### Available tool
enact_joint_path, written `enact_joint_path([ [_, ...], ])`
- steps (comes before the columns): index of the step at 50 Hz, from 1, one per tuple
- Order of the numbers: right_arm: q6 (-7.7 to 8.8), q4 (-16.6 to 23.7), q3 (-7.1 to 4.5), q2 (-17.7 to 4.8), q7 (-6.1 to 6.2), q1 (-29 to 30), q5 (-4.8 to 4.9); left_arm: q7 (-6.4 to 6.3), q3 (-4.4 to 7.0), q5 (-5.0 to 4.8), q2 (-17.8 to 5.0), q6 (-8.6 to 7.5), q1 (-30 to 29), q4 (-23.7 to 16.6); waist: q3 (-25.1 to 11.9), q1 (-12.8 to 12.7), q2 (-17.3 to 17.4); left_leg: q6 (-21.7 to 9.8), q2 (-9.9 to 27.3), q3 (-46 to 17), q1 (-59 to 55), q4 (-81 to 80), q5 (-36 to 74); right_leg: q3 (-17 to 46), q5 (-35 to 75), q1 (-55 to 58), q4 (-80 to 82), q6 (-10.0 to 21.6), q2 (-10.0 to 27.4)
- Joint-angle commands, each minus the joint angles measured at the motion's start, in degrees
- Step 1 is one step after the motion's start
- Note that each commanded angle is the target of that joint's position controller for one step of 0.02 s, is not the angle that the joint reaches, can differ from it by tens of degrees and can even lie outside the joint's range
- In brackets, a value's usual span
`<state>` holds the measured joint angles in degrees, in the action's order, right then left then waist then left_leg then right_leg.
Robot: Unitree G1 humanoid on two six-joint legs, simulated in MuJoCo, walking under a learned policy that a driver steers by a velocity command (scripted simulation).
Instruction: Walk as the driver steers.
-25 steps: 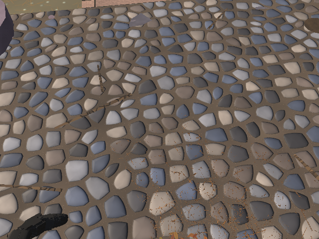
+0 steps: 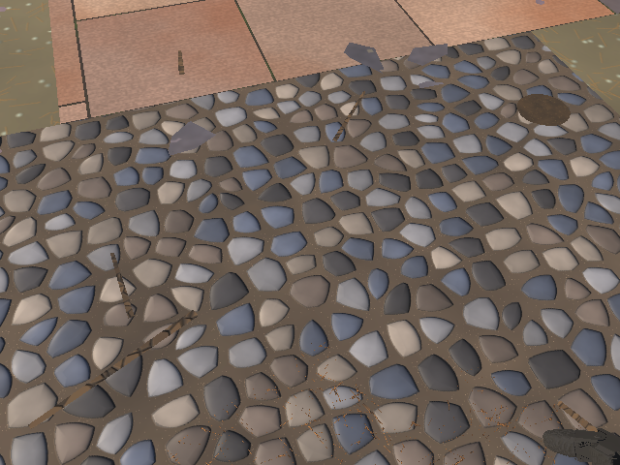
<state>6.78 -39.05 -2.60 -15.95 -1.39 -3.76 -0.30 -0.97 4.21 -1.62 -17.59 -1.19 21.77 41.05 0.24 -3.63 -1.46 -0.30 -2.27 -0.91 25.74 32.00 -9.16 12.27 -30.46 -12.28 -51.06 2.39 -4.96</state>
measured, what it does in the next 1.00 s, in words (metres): walks ahead, turning right: right foot, then left foot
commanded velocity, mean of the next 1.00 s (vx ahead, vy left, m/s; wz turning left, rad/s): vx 0.32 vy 0.00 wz -0.34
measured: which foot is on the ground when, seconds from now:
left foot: down 0.00-0.42, up 0.44-0.86, down 0.88-1.00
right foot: up 0.00-0.38, down 0.40-0.86, up 0.88-1.00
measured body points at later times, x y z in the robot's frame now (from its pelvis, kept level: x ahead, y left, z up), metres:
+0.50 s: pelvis +0.18 -0.04 +0.00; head +0.23 -0.07 +0.45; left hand +0.44 +0.17 -0.07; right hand +0.21 -0.34 -0.12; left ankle +0.12 +0.12 -0.65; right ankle +0.25 -0.14 -0.72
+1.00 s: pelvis +0.35 -0.02 +0.02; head +0.37 +0.00 +0.47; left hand +0.56 +0.20 -0.10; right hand +0.33 -0.31 -0.09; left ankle +0.38 +0.07 -0.72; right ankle +0.30 -0.16 -0.65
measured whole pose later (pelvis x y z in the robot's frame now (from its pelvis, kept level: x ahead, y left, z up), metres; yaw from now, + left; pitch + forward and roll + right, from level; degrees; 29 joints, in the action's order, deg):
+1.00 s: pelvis +0.35 -0.02 +0.02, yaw -18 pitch +3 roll -2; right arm 4.8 -48.1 -1.9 -15.1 -1.2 -17.7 -0.2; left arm 0.4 3.5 -0.7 -17.0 -2.9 15.2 41.6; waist -2.9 1.5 -2.0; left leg -2.4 0.2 0.6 15.2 27.6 -15.2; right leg 1.1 -19.6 -29.4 -58.1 2.5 0.2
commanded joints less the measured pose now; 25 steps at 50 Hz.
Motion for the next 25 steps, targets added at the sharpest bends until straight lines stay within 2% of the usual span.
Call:
enact_joint_path([
  [1, -0.63, 0.6, -3.08, -8.2, 0.54, -13.0, 0.57, -0.17, 1.42, -0.5, -9.0, -0.93, -2.2, -6.0, -5.9, 8.3, 9.2, -10.2, 23.3, -34.4, -34.5, -16.2, -23.5, -2.7, 4.1, -34.4, -24.0, -1.5, 5.3],
  [2, -0.87, 0.9, -2.52, -7.1, 0.61, -10.5, -0.05, -0.15, 1.44, 0.22, -8.2, -0.6, -4.6, -6.3, -2.5, 7.3, 5.7, -9.4, 20.9, -27.1, -27.9, -16.9, -14.9, -3.8, 7.9, -32.1, -22.7, -1.8, 7.2],
  [3, -1.0, 0.5, -2.11, -5.8, 0.81, -8.3, -0.52, 0.02, 1.63, 0.59, -7.3, -0.47, -6.1, -6.9, 0.5, 6.0, 5.7, -9.4, 18.9, -21.4, -22.8, -17.6, -5.0, -3.6, 10.1, -30.2, -20.1, -2.1, 8.4],
  [4, -0.87, 0.3, -1.87, -5.1, 1.03, -7.2, -0.83, 0.24, 1.69, 0.36, -6.3, -0.16, -5.7, -7.0, 1.2, 4.7, 7.3, -8.8, 17.3, -16.0, -19.4, -18.1, 4.0, -4.2, 10.8, -27.0, -18.4, -2.4, 9.5],
  [5, -0.68, -0.1, -1.86, -4.8, 1.09, -6.5, -0.7, 0.26, 1.65, 0.2, -5.2, 0.27, -4.9, -6.9, 1.0, 3.9, 8.4, -9.1, 16.4, -11.8, -18.1, -18.1, 13.3, -5.4, 10.4, -25.3, -17.0, -3.0, 9.4],
  [7, -0.58, -1.2, -2.46, -6.6, 1.28, -6.3, -0.43, 0.14, 1.23, 0.59, -3.5, 0.91, -5.8, -7.8, 0.6, 3.3, 8.2, -10.4, 16.6, -5.9, -17.6, -17.6, 28.8, -7.4, 11.0, -25.6, -12.7, -4.3, 9.2],
  [9, -1.24, -2.0, -3.16, -8.7, 1.72, -5.9, -0.13, 0.37, 0.72, 0.88, -2.3, 1.25, -7.2, -8.6, -1.0, 3.4, 7.7, -11.1, 17.2, -2.0, -19.1, -17.7, 33.8, -8.7, 15.7, -25.4, -6.7, -5.0, 9.6],
  [13, -3.04, -3.1, -3.32, -9.8, 2.67, -4.9, 0.65, 2.07, 0.47, 0.92, -1.8, 1.17, -11.9, -9.5, -2.3, 4.9, 7.2, -9.2, 15.5, 5.7, -19.2, -17.1, 30.9, -11.9, 28.2, -18.5, 7.0, -4.0, 8.6],
  [16, -3.73, -4.0, -3.8, -11.3, 2.59, -5.6, 1.8, 3.33, 1.22, 0.97, -3.3, 1.45, -14.5, -11.1, -2.1, 5.3, 7.2, -8.1, 17.0, 6.7, -22.2, -13.9, 29.2, -12.9, 26.6, -16.1, 13.1, -2.0, 7.8],
  [18, -4.1, -4.1, -4.23, -12.3, 2.58, -5.4, 2.8, 3.61, 2.05, 1.24, -4.8, 1.67, -13.4, -11.6, -2.8, 4.0, 7.2, -7.2, 17.5, 6.8, -23.2, -8.2, 33.4, -14.2, 22.6, -12.5, 17.0, 0.1, 6.1],
  [19, -4.26, -4.2, -4.14, -12.0, 2.6, -5.0, 3.21, 3.44, 2.7, 1.43, -5.6, 1.55, -9.9, -10.8, -4.2, 1.7, 6.0, -6.0, 16.2, 8.0, -22.4, -2.1, 34.9, -15.1, 25.2, -6.9, 22.0, 1.6, 4.2],
  [20, -4.23, -4.8, -3.53, -10.1, 2.37, -7.4, 2.64, 2.64, 3.88, 1.65, -8.2, 1.41, -4.9, -9.4, -7.2, -0.3, 2.1, -3.4, 12.7, 9.7, -19.0, 7.8, 30.2, -14.3, 34.9, 2.3, 26.6, 3.7, 3.1],
  [21, -4.07, -3.2, -2.03, -6.6, 2.0, -9.2, -0.64, 1.11, 4.84, 2.19, -13.9, 1.5, -1.3, -9.9, -12.6, -0.2, -10.3, 0.5, 8.2, 11.0, -4.4, 25.7, 0.5, 3.0, 63.6, 17.5, 23.7, 9.3, 17.2],
  [22, -4.06, -2.5, -0.67, -5.2, 1.19, -13.6, -1.16, 0.97, 3.95, 2.54, -15.0, 1.24, -5.3, -12.2, -21.8, 3.5, -16.0, 2.8, 1.1, 3.2, 8.2, 41.2, -32.7, 23.0, 58.8, 25.8, 25.5, 22.3, 29.8],
  [23, -4.27, -3.7, -2.17, -10.3, 0.58, -10.5, 0.61, 1.52, 2.91, 1.63, -9.9, 1.0, -4.0, -11.8, -22.2, -0.7, -6.1, 2.5, 3.9, -2.8, 10.5, 43.4, -27.9, 19.5, 39.5, 22.1, 29.3, 20.1, 26.2],
  [24, -4.35, -2.7, -2.14, -9.8, 0.32, -7.3, 2.0, 1.68, 2.13, 0.96, -7.8, 0.54, -4.5, -10.2, -15.3, -0.1, -4.7, 1.5, 5.9, -1.7, 13.6, 41.2, -23.5, 14.1, 23.1, 17.6, 31.3, 16.3, 22.8],
  [25, -4.55, -3.1, -1.92, -8.4, 0.56, -6.0, 1.59, 1.74, 1.75, 0.52, -6.8, 0.33, -6.1, -9.1, -10.5, 1.2, -1.6, 1.2, 7.7, -1.3, 13.7, 36.1, -19.7, 11.5, 10.3, 11.4, 33.7, 12.9, 19.8],
])
Next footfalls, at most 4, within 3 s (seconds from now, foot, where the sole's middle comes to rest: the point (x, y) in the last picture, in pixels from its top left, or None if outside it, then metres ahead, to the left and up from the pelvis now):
0.40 right None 0.29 -0.15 -0.76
0.88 left None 0.42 0.06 -0.76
1.36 right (463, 395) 0.65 -0.27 -0.76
1.86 left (396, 263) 1.01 -0.13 -0.76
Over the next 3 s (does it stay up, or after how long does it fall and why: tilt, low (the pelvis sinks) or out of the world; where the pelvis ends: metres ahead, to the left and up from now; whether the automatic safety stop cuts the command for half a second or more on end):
stays up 1.21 -0.45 0.01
